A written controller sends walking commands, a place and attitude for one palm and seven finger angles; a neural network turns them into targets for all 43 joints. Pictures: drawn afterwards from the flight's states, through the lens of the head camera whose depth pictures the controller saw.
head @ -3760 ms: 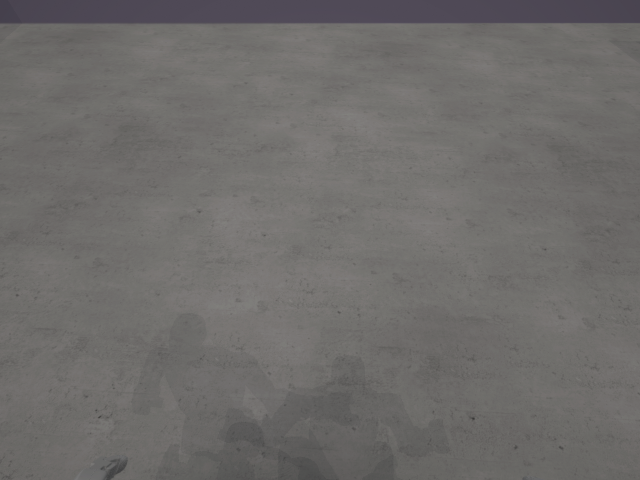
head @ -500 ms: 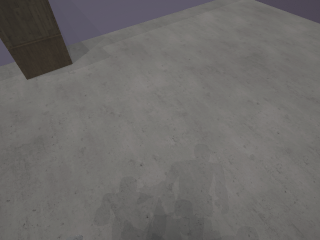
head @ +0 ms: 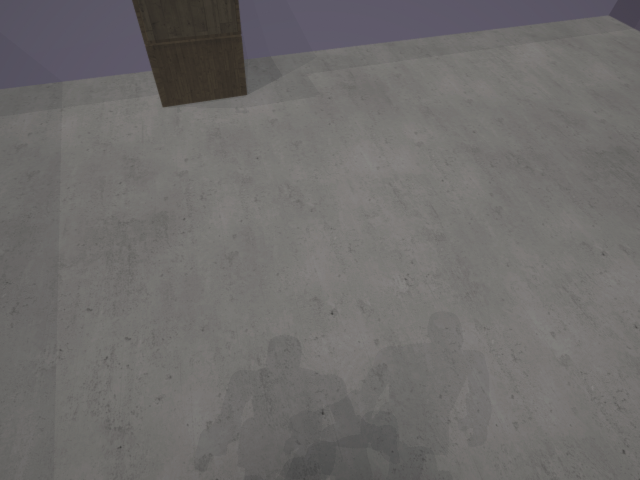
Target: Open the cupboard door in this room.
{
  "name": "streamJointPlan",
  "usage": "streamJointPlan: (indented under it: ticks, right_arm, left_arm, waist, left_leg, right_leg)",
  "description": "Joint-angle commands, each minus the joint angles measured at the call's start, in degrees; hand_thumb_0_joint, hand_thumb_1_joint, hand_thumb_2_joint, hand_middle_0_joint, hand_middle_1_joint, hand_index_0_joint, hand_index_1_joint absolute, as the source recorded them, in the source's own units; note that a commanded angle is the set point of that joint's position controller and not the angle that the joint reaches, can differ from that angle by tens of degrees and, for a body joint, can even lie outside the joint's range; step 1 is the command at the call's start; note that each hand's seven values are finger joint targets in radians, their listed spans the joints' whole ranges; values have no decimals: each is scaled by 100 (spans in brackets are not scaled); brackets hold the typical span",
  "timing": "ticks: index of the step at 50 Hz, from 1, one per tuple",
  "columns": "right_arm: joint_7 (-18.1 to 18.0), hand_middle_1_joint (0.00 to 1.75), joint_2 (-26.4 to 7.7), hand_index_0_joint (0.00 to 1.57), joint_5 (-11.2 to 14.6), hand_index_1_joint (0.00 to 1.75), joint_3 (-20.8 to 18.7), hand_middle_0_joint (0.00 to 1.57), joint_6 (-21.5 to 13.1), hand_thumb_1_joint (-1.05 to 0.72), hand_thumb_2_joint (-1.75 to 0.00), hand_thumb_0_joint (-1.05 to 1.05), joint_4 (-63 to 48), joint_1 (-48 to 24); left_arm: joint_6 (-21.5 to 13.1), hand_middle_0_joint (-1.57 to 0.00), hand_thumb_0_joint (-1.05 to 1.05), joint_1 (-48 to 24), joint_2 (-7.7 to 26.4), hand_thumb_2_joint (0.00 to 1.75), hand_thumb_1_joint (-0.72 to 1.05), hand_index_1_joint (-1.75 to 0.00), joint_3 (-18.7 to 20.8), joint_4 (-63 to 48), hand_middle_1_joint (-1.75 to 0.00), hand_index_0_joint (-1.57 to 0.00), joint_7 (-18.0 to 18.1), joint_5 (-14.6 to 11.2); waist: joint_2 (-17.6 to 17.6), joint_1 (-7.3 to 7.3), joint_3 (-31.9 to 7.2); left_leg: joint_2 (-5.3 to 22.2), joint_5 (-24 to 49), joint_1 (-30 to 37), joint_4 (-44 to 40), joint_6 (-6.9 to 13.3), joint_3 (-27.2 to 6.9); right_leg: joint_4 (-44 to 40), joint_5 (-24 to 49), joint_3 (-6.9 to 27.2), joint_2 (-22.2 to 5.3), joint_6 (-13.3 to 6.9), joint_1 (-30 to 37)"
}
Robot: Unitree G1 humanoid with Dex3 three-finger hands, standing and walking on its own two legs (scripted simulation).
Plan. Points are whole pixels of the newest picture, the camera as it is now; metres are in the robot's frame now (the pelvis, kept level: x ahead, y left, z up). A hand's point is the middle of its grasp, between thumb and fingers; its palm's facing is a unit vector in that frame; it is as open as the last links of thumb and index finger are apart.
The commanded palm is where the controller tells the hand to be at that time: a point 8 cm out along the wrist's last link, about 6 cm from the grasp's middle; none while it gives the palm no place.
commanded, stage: stand and wait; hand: left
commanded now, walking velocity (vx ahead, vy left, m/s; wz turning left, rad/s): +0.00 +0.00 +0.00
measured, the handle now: out of the picture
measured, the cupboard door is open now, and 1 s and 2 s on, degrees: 0 0 0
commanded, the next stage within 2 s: turn or walk to find it in 0.16 s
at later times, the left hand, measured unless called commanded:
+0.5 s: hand out of the picture +0.00 +0.19 -0.15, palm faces +0.14 -0.96 -0.22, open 7.4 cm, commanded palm none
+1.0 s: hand out of the picture -0.08 +0.28 -0.16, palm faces +0.32 -0.92 -0.23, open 7.4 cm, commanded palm none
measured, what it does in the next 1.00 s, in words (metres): walks backwards, turning left: right foot, then left foot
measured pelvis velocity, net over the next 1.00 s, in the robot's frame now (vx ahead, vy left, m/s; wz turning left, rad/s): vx -0.09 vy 0.06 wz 0.29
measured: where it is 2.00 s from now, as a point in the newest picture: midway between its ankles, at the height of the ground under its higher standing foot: outside the picture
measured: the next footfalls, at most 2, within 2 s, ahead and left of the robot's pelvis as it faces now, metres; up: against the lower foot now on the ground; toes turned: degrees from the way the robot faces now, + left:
right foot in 0.40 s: +0.01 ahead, -0.11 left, +0.00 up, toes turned -2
left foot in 0.74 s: -0.04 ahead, +0.15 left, +0.00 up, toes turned +17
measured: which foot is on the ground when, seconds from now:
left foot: down 0.00-0.40, up 0.42-0.72, down 0.74-1.00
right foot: up 0.00-0.38, down 0.40-0.74, up 0.76-1.00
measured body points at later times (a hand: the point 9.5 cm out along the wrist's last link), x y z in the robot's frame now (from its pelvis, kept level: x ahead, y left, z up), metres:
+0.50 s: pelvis -0.04 +0.00 +0.01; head -0.03 -0.01 +0.46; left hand -0.01 +0.24 -0.13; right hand +0.03 -0.23 -0.15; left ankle -0.04 +0.11 -0.68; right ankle -0.03 -0.11 -0.73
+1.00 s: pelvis -0.09 +0.06 +0.02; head -0.07 +0.08 +0.46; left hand -0.09 +0.33 -0.14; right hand +0.04 -0.16 -0.12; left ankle -0.08 +0.14 -0.73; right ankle -0.06 -0.09 -0.66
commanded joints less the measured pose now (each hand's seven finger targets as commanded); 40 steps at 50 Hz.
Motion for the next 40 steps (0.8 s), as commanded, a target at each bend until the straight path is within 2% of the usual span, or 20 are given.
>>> streamJointPlan:
  ticks: [1, 4, 6, 11, 15, 17, 18, 19, 20, 21, 22, 23, 25, 31, 33, 35, 36, 37, 38, 40]
  right_arm:
    - [-157, 30, -1145, 20, -80, 30, -200, 20, -215, -90, -90, 0, -152, 544]
    - [-227, 30, -728, 20, -58, 30, -25, 20, -268, -90, -90, 0, -202, -54]
    - [-245, 30, -682, 20, -26, 30, -11, 20, -305, -90, -90, 0, -111, 43]
    - [-235, 30, -690, 20, -47, 30, -72, 20, -253, -90, -90, 0, 57, 276]
    - [-188, 30, -761, 20, -56, 30, -123, 20, -202, -90, -90, 0, 8, 133]
    - [-156, 30, -749, 20, -23, 30, -143, 20, -185, -90, -90, 0, -29, 60]
    - [-135, 30, -646, 20, -3, 30, -132, 20, -189, -90, -90, 0, -63, 25]
    - [-99, 30, -415, 20, 39, 30, -114, 20, -189, -90, -90, 0, -126, 52]
    - [-56, 30, -176, 20, 42, 30, -62, 20, -165, -90, -90, 0, -269, 5]
    - [-59, 30, -372, 20, -32, 30, -133, 20, -51, -90, -90, 0, -364, -214]
    - [-47, 30, -483, 20, -53, 30, -205, 20, 21, -90, -90, 0, -374, -271]
    - [-16, 30, -428, 20, -45, 30, -225, 20, 49, -90, -90, 0, -252, -167]
    - [30, 30, -338, 20, -48, 30, -218, 20, 52, -90, -90, 0, -141, 154]
    - [46, 30, -207, 20, -18, 30, -139, 20, 8, -90, -90, 0, -314, -148]
    - [35, 30, -206, 20, -4, 30, -128, 20, -33, -90, -90, 0, -323, 20]
    - [23, 30, -319, 20, -24, 30, -128, 20, -87, -90, -90, 0, -243, 431]
    - [30, 30, -574, 20, -35, 30, -187, 20, -141, -90, -90, 0, -216, 616]
    - [17, 30, -1150, 20, -75, 30, -302, 20, -173, -90, -90, 0, -297, 756]
    - [-38, 30, -1412, 20, -98, 30, -372, 20, -169, -90, -90, 0, -255, 984]
    - [-132, 30, -1152, 20, -102, 30, -289, 20, -185, -90, -90, 0, -277, 632]
  left_arm:
    - [54, -20, 0, -337, 393, 90, 90, -30, 68, -398, -30, -20, 85, -12]
    - [31, -20, 0, -16, 333, 90, 90, -30, 52, 2, -30, -20, 2, -16]
    - [21, -20, 0, 104, 254, 90, 90, -30, -5, 152, -30, -20, -2, -27]
    - [14, -20, 0, -109, 183, 90, 90, -30, -44, 146, -30, -20, 37, -43]
    - [-23, -20, 0, 132, 157, 90, 90, -30, -13, 166, -30, -20, 67, -45]
    - [-82, -20, 0, 336, 219, 90, 90, -30, 8, 195, -30, -20, 85, -42]
    - [-135, -20, 0, 464, 276, 90, 90, -30, 32, 195, -30, -20, 102, -32]
    - [-180, -20, 0, 455, 569, 90, 90, -30, 78, 160, -30, -20, 134, 18]
    - [-190, -20, 0, 397, 919, 90, 90, -30, 138, 96, -30, -20, 137, 38]
    - [-211, -20, 0, 397, 1006, 90, 90, -30, 207, -25, -30, -20, 128, 27]
    - [-183, -20, 0, 271, 870, 90, 90, -30, 201, -63, -30, -20, 151, 31]
    - [-181, -20, 0, 24, 757, 90, 90, -30, 177, -152, -30, -20, 141, 26]
    - [-218, -20, 0, -279, 680, 90, 90, -30, 161, -295, -30, -20, 125, 36]
    - [-186, -20, 0, 61, 967, 90, 90, -30, 266, -234, -30, -20, 114, 83]
    - [-159, -20, 0, 10, 1064, 90, 90, -30, 307, -234, -30, -20, 103, 81]
    - [-105, -20, 0, -113, 1031, 90, 90, -30, 306, -268, -30, -20, 78, 21]
    - [-54, -20, 0, -83, 855, 90, 90, -30, 279, -334, -30, -20, 55, -31]
    - [-14, -20, 0, -91, 488, 90, 90, -30, 211, -520, -30, -20, 10, -66]
    - [35, -20, 0, -498, 392, 90, 90, -30, 148, -690, -30, -20, 28, -17]
    - [66, -20, 0, -816, 461, 90, 90, -30, 201, -627, -30, -20, 12, -21]
  waist:
    - [1741, -378, -516]
    - [1153, -64, -299]
    - [1008, -89, -475]
    - [928, -244, -396]
    - [934, -140, -449]
    - [818, -17, -511]
    - [593, 59, -575]
    - [-109, 25, -564]
    - [-1009, 30, -368]
    - [-1455, 199, -274]
    - [-1187, 140, -88]
    - [-712, 3, 36]
    - [-436, -175, -71]
    - [-781, 118, -248]
    - [-857, 45, -372]
    - [-564, -182, -537]
    - [217, -278, -659]
    - [1908, -332, -591]
    - [1988, -561, -603]
    - [1481, -417, -335]
  left_leg:
    - [1887, 2263, 417, -1925, 932, -2020]
    - [1367, 2466, 421, -1802, 877, -1235]
    - [1262, 3082, 801, -1703, 887, -996]
    - [1331, 3077, 827, -1692, 981, -1275]
    - [1243, 2527, 558, -1612, 957, -1583]
    - [1033, 2222, 213, -1348, 775, -1570]
    - [821, 1860, -79, -1052, 570, -1445]
    - [360, 1043, -700, -460, 265, -979]
    - [-280, -266, -1226, 218, -8, -409]
    - [-226, -1174, -1297, 1299, -40, -486]
    - [-148, -1176, -1381, 2142, -42, -607]
    - [-94, -909, -1431, 2730, -62, -603]
    - [-4, -620, -1463, 2996, -172, -462]
    - [61, -927, -1039, 1452, -284, -14]
    - [27, -721, -646, 744, -265, 149]
    - [-1, 272, 192, -420, -213, 226]
    - [341, 776, 756, -1047, -83, -282]
    - [1651, 1693, 998, -1560, 458, -2154]
    - [2196, 1723, 525, -1930, 1008, -2740]
    - [1748, 999, 47, -1989, 983, -2423]
  right_leg:
    - [1917, -1444, 960, 233, 70, -1024]
    - [2141, -684, 1063, 249, 65, -995]
    - [1792, -573, 998, 287, 110, -873]
    - [788, -729, 881, 342, 138, -487]
    - [56, -445, 797, 462, 88, -123]
    - [-805, 232, 757, 471, 75, 422]
    - [-1471, 711, 877, 308, 41, 836]
    - [-1801, 925, 1593, -409, -185, 1188]
    - [-2078, 1063, 2360, -1298, -681, 1105]
    - [-2374, 916, 2676, -1681, -1116, 540]
    - [-2408, 802, 2569, -1639, -1228, 215]
    - [-2329, 860, 2144, -1381, -1181, 97]
    - [-2053, 1292, 1429, -1063, -985, 235]
    - [-1634, 2030, 1063, -1183, -1025, 623]
    - [-1332, 2182, 938, -1207, -922, 566]
    - [-743, 1809, 555, -1016, -536, 200]
    - [-23, 1109, 312, -736, -230, -323]
    - [1168, -883, 44, 21, 188, -1462]
    - [2153, -1765, 516, 196, 168, -1513]
    - [2816, -1085, 1064, 148, 87, -1620]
